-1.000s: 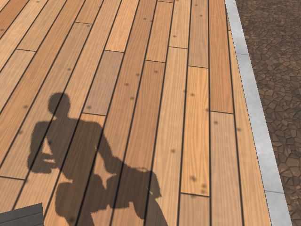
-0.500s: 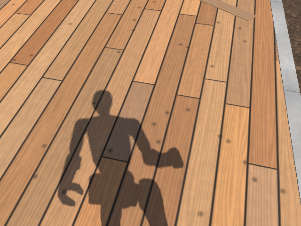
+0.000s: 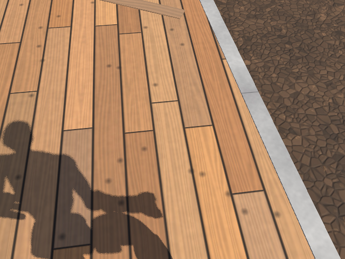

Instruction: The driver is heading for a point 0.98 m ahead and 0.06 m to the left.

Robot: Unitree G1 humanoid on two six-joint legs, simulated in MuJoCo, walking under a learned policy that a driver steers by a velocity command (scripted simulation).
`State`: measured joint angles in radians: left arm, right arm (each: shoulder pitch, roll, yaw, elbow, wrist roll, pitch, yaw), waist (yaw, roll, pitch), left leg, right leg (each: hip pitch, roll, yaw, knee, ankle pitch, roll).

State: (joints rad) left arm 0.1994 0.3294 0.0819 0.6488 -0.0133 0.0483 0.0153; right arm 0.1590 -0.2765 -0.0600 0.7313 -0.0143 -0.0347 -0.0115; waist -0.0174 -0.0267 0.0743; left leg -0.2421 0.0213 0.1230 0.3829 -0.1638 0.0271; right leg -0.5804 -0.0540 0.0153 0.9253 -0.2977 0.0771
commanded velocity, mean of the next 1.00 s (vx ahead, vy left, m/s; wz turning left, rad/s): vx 0.07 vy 0.00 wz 0.14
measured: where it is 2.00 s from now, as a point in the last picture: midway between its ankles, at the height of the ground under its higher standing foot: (144, 251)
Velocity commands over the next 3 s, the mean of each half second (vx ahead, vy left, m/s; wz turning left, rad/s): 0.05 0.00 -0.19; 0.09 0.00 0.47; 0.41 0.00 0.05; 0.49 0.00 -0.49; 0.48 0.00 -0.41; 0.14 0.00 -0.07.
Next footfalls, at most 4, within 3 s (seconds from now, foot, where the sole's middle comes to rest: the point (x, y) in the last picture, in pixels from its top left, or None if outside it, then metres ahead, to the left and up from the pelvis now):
0.16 right None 0.11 -0.14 -0.78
0.56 left None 0.08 0.09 -0.78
0.94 right None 0.11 -0.15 -0.78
1.36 left None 0.28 0.20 -0.78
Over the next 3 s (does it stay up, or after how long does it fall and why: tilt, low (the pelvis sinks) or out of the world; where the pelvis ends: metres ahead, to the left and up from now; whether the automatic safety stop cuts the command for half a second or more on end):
stays up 0.91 0.05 -0.01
